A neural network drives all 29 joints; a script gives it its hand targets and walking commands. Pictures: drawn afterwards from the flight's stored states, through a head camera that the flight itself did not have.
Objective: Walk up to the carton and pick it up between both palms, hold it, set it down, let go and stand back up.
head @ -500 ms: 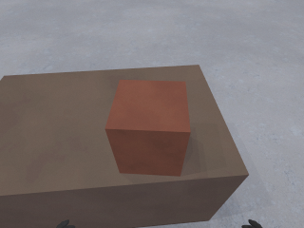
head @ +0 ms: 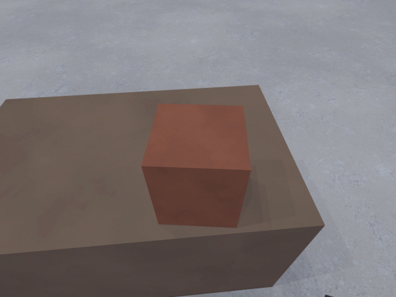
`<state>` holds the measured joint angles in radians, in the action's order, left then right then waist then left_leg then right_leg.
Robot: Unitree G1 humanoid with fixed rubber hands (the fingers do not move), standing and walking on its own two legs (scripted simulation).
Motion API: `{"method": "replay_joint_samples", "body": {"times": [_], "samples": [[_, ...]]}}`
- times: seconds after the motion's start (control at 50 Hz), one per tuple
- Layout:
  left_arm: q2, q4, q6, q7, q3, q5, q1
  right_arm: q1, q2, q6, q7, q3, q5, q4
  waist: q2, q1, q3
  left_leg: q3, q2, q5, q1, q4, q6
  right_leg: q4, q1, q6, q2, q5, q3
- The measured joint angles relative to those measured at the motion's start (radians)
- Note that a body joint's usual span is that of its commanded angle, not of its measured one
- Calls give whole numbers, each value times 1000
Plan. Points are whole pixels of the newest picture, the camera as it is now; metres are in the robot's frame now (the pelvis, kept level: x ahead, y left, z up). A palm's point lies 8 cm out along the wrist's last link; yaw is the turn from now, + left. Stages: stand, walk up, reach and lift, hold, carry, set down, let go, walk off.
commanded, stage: stand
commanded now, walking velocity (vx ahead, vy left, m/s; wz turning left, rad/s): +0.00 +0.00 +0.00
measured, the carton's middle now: (198, 167) +0.43 +0.02 -0.01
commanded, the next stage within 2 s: walk up in 0.60 s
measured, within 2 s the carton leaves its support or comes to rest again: neither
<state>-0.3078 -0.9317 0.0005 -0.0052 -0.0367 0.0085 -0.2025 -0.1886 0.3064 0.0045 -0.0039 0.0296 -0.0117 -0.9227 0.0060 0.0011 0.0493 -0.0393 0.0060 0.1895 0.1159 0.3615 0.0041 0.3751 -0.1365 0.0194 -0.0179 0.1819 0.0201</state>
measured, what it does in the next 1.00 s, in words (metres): stands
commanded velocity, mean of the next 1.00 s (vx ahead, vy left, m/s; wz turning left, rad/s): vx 0.00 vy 0.00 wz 0.00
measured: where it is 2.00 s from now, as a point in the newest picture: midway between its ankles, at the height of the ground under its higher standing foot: outside the picture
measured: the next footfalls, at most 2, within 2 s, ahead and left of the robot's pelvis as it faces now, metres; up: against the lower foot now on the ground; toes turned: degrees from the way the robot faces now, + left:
none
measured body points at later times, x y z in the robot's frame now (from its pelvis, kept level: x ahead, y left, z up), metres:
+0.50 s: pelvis +0.00 +0.00 +0.00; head +0.00 +0.00 +0.45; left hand +0.08 +0.29 -0.13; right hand +0.07 -0.29 -0.13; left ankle +0.01 +0.12 -0.75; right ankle +0.02 -0.13 -0.75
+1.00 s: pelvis +0.00 -0.01 +0.00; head +0.00 -0.01 +0.45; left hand +0.08 +0.32 -0.11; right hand +0.11 -0.33 -0.10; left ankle +0.01 +0.12 -0.75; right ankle +0.02 -0.13 -0.75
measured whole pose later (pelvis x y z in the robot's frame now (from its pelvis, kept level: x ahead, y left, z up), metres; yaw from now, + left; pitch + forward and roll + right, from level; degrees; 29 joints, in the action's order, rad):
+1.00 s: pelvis +0.00 -0.01 +0.00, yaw +2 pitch -2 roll +0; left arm -0.40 -0.94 -0.01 0.01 -0.07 0.02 -0.19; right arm -0.19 0.40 0.04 -0.03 0.05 0.00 -0.90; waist 0.00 0.00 0.03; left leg 0.00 0.01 0.19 0.17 0.39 -0.01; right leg 0.39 -0.16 0.01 -0.02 0.19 -0.02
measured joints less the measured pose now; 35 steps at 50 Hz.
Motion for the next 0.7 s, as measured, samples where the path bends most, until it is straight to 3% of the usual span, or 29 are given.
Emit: {"method": "replay_joint_samples", "body": {"times": [0.7], "samples": [[-19, -32, -3, -1, 8, 0, 14, -22, 38, 1, -5, -6, 3, -34, -1, -2, 3, -3, -6, -12, -19, -22, 4, -17, 17, 4, -6, -10, 3]]}}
